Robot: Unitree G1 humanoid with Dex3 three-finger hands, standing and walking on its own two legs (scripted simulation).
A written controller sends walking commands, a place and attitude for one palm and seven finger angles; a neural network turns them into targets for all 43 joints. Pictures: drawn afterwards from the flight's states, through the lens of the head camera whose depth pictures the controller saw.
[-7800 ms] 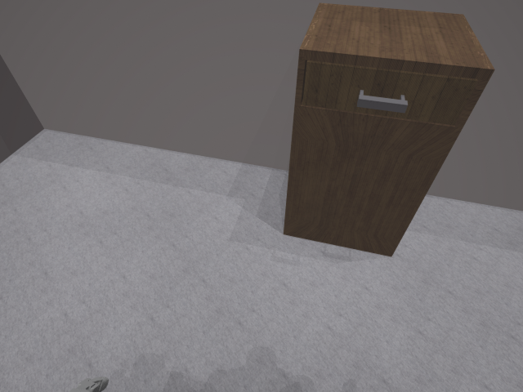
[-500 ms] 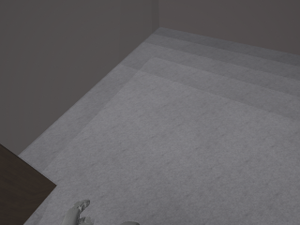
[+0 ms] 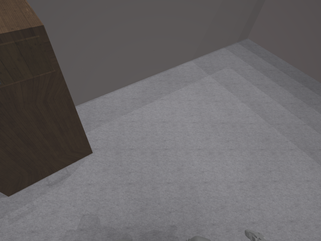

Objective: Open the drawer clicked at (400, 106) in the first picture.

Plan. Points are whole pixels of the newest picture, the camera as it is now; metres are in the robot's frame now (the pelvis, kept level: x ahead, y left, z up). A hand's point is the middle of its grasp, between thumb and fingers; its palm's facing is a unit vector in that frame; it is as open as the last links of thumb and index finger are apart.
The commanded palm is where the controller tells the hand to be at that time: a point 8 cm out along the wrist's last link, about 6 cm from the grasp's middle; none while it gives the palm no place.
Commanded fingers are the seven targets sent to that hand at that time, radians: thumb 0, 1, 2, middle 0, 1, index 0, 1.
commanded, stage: turn to face it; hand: left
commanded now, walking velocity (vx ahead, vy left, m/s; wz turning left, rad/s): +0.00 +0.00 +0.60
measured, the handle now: out of the picture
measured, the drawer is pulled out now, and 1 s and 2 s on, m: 0.00 0.00 0.00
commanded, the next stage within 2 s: take the last steps up to it in 1.08 s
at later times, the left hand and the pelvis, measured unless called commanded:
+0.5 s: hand out of the picture +0.07 +0.19 -0.13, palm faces +0.28 -0.91 -0.29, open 7.4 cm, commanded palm none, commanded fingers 0.00 0.90 0.90 -0.20 -0.30 -0.20 -0.30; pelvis -0.01 -0.04 +0.00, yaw +18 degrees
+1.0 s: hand out of the picture -0.16 +0.20 -0.18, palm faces +0.59 -0.77 -0.25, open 7.4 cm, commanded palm none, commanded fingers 0.00 0.90 0.90 -0.20 -0.30 -0.20 -0.30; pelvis -0.05 +0.00 +0.00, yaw +34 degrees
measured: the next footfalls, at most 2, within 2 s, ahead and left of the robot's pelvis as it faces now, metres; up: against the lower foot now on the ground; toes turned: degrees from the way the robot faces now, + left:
right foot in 0.46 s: +0.07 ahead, -0.15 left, +0.00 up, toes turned +16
left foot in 0.88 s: -0.08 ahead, +0.10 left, +0.00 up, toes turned +36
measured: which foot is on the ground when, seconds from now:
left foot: down 0.00-0.44, up 0.46-0.86, down 0.88-1.00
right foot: up 0.00-0.44, down 0.46-0.88, up 0.90-1.00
